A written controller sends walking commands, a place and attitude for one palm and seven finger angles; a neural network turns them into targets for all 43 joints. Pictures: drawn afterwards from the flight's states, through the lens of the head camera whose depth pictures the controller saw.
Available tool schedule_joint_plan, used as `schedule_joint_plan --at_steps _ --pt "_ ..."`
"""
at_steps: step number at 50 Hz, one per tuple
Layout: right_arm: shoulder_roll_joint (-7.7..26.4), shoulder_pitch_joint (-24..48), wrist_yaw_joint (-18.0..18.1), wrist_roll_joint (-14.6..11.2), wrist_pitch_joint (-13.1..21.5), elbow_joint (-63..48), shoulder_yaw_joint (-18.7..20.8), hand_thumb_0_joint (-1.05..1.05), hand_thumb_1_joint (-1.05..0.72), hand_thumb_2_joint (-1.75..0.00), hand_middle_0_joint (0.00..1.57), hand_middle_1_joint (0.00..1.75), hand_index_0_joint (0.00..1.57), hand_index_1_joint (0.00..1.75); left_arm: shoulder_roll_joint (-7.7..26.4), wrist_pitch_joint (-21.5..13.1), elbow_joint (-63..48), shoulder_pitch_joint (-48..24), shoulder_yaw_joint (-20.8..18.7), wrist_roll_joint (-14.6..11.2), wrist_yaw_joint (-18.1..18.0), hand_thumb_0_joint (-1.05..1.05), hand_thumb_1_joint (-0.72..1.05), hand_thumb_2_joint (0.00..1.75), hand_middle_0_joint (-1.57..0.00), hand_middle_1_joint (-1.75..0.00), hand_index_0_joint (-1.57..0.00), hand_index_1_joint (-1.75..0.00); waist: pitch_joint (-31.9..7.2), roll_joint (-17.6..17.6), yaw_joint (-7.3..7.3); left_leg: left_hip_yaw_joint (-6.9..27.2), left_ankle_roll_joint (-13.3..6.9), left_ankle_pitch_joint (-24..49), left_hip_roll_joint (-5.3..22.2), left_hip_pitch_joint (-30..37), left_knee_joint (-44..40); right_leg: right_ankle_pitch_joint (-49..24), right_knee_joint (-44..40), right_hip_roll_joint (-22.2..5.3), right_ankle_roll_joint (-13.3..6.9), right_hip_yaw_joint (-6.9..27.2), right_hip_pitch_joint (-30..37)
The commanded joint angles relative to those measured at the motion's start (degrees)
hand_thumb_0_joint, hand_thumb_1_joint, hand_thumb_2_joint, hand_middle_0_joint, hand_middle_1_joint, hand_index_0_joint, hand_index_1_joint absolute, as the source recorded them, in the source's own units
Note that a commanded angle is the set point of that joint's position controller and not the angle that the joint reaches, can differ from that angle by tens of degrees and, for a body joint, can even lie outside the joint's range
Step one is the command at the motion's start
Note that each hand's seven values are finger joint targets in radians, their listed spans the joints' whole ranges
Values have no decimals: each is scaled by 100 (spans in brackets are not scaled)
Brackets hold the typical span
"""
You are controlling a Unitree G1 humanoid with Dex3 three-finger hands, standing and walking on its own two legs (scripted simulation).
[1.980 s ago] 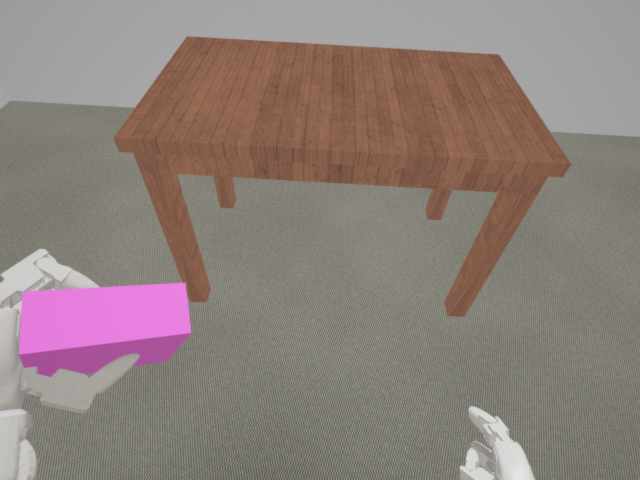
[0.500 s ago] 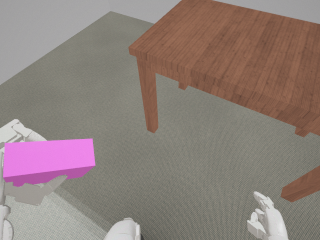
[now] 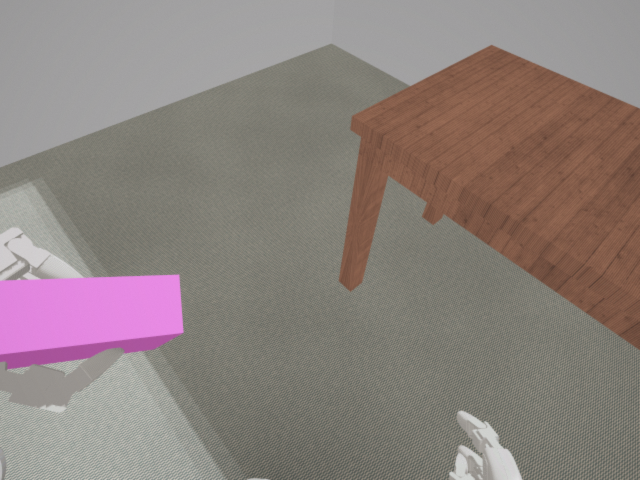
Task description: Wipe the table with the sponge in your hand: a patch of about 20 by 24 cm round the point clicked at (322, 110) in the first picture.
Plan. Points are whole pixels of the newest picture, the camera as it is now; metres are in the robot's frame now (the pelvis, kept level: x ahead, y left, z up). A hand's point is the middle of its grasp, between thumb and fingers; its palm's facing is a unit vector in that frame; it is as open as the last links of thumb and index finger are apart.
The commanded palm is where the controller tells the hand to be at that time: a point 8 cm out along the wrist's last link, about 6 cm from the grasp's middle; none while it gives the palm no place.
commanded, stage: walk to a spot facing it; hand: left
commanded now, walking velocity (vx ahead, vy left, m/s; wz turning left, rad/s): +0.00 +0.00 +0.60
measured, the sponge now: (116, 320) +0.22 +0.21 +0.16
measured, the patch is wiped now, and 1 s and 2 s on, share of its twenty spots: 0.00 0.00 0.00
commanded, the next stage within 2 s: turn to face it in 1.66 s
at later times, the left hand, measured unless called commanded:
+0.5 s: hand out of the picture +0.06 +0.26 +0.17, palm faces +0.65 -0.67 -0.35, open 9.3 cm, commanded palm +0.00 +0.29 +0.17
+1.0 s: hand out of the picture +0.03 +0.24 +0.16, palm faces +0.74 -0.53 -0.40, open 9.3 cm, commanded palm -0.05 +0.25 +0.17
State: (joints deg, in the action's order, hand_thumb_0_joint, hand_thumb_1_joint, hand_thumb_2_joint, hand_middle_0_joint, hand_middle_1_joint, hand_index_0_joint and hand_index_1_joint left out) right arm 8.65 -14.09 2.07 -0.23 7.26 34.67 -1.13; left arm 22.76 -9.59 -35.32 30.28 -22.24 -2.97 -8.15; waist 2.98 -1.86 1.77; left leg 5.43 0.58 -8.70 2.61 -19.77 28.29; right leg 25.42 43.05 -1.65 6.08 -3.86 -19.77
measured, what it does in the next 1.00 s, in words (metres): steps on the spot, turning left: right foot, then left foot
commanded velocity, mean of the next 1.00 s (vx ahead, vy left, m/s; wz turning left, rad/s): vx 0.24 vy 0.00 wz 0.46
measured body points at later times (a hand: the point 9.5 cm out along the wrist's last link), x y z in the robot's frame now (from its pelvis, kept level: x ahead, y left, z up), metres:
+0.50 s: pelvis -0.07 -0.03 -0.02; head -0.07 -0.01 +0.43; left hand +0.02 +0.30 +0.19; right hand +0.16 -0.23 -0.08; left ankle -0.11 +0.08 -0.74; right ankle -0.02 -0.14 -0.73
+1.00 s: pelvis -0.05 -0.07 -0.01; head -0.03 -0.09 +0.44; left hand -0.01 +0.26 +0.18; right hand +0.20 -0.19 -0.12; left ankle -0.12 +0.05 -0.68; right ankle +0.00 -0.15 -0.74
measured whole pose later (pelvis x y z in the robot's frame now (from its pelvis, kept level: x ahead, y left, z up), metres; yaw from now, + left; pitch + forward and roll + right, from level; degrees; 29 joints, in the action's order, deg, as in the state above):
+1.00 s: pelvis -0.05 -0.07 -0.01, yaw +30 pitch -2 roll +0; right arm 11.9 -11.7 2.8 0.7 4.6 39.0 -0.6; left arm 18.5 -9.0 -24.9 22.8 -16.3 -0.6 -7.3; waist 1.9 -2.5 1.0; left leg 2.6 0.2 -23.8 0.7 -26.3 60.8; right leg 17.4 33.0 -3.3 -2.4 -11.1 -13.5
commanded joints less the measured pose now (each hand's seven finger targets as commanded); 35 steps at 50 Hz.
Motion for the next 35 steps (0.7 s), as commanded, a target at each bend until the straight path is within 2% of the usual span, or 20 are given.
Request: schedule_joint_plan --at_steps 1,2,3,4,5,6,8,11,17,20,21,22,23,24,25,26,27,30,32,35 --pt "960 474 107 -19 291 -744 417 0 -90 -90 20 30 20 30 550 -231 -719 -680 -283 15 -66 0 10 130 -120 -160 -120 -160 -939 -1059 -131 893 -684 953 781 431 -342 -607 -1664 261 -57 -128 895" --pt "853 636 96 -53 264 -820 353 0 -90 -90 20 30 20 30 459 -223 -778 -850 -134 24 -39 0 10 130 -120 -160 -120 -160 -961 -733 -65 737 -517 474 609 138 -22 -1141 -2422 -18 -146 39 1290" --pt "740 589 92 -65 210 -856 323 0 -90 -90 20 30 20 30 755 -188 -790 -933 -274 113 -83 0 10 130 -120 -160 -120 -160 -1001 303 -102 128 -183 -663 131 -584 776 -1757 -2851 -997 -502 823 1810" --pt "693 752 130 -55 173 -981 320 0 -90 -90 20 30 20 30 1199 -116 -784 -969 -531 106 -169 0 10 130 -120 -160 -120 -160 -816 1574 -66 -525 155 -2216 -509 -1478 2468 -2763 -2811 -2285 -1068 2268 1700" --pt "780 738 187 4 162 -866 315 0 -90 -90 20 30 20 30 1139 -115 -741 -1119 -520 27 -226 0 10 130 -120 -160 -120 -160 -916 1163 -69 -290 203 -2259 -400 -1379 3586 -3480 -2632 -2499 -1162 1732 1324" --pt "899 729 188 -57 150 -816 433 0 -90 -90 20 30 20 30 895 -22 -461 -1040 -373 34 -217 0 10 130 -120 -160 -120 -160 -1046 1352 -120 -140 228 -2026 -339 -1248 4021 -2924 -2610 -2323 -1022 1471 1033" --pt "741 854 211 -35 -35 -889 368 0 -90 -90 20 30 20 30 908 -72 -417 -512 -508 50 -133 0 10 130 -120 -160 -120 -160 -643 1087 -206 -440 393 -1408 -148 -1382 4373 -3306 -2397 -1799 -1058 648 957" --pt "696 1040 340 -32 -161 -994 332 0 -90 -90 20 30 20 30 1105 -255 -624 -635 -699 55 -144 0 10 130 -120 -160 -120 -160 -628 949 -182 -719 402 -1447 27 -1044 3341 -3595 -2370 -1727 -1114 -41 1100" --pt "746 723 393 106 -161 -1169 368 0 -90 -90 20 30 20 30 848 -282 -645 -290 -635 59 -294 0 10 130 -120 -160 -120 -160 -966 1199 50 -1133 154 -1880 42 -413 1401 -3430 -2112 -2004 -1304 253 1484" --pt "807 504 320 143 -195 -1146 381 0 -90 -90 20 30 20 30 740 -267 -751 -440 -526 33 -324 0 10 130 -120 -160 -120 -160 -1132 1180 -78 -1364 70 -1479 -120 -10 390 -2571 -1790 -1985 -1125 219 1467" --pt "847 447 323 127 -202 -1138 416 0 -90 -90 20 30 20 30 676 -244 -828 -479 -418 -9 -319 0 10 130 -120 -160 -120 -160 -1195 885 -187 -1401 2 -1209 -178 472 -175 -2059 -1326 -1888 -950 63 1254" --pt "879 351 335 116 -181 -1150 404 0 -90 -90 20 30 20 30 669 -291 -1059 -740 -338 -30 -316 0 10 130 -120 -160 -120 -160 -1280 436 -320 -1128 -198 -1056 -71 1069 -577 -1486 -440 -1595 -728 -155 728" --pt "1086 380 340 124 -126 -1166 433 0 -90 -90 20 30 20 30 657 -381 -1244 -814 -311 -32 -305 0 10 130 -120 -160 -120 -160 -1130 -1052 -377 464 -769 -334 921 1614 -1088 -440 1097 -820 -370 -619 -502" --pt "1070 408 253 115 -14 -1137 413 0 -90 -90 20 30 20 30 668 -534 -1375 -763 -229 79 -268 0 10 130 -120 -160 -120 -160 -938 -2166 -254 2341 -1521 1890 2167 2395 -1051 1227 2269 -211 -202 -445 -2065" --pt "935 413 169 100 47 -950 353 0 -90 -90 20 30 20 30 969 -624 -1257 -970 -435 290 -199 0 10 130 -120 -160 -120 -160 -789 -1582 -273 2691 -1697 1451 2331 2109 -1057 983 2818 -492 -338 184 -2420" --pt "952 530 149 114 92 -889 365 0 -90 -90 20 30 20 30 1249 -647 -1432 -1254 -608 344 -143 0 10 130 -120 -160 -120 -160 -735 -1192 -244 2616 -1645 1131 2176 1937 -991 742 2915 -617 -304 389 -2497" --pt "1022 547 97 28 126 -830 459 0 -90 -90 20 30 20 30 882 -610 -1407 -1215 -323 321 -94 0 10 130 -120 -160 -120 -160 -484 -855 -283 2050 -1567 752 1902 1758 -985 371 2841 -586 -266 420 -2499" --pt "991 432 42 -50 188 -722 468 0 -90 -90 20 30 20 30 615 -533 -1318 -918 -212 224 -96 0 10 130 -120 -160 -120 -160 -439 -1211 -214 798 -1161 -192 1125 1107 -1163 -363 2378 -371 -195 12 -1789" --pt "935 492 30 -30 236 -719 401 0 -90 -90 20 30 20 30 534 -527 -1284 -878 -130 199 -80 0 10 130 -120 -160 -120 -160 -398 -1431 -208 599 -1038 -798 931 784 -1395 -597 2121 -278 -173 -175 -1446" --pt "924 505 65 11 246 -603 356 0 -90 -90 20 30 20 30 454 -508 -646 -923 -113 178 -49 0 10 130 -120 -160 -120 -160 -231 -1287 -196 670 -1116 -1886 1007 275 -1740 -522 1524 -264 -183 -255 -955"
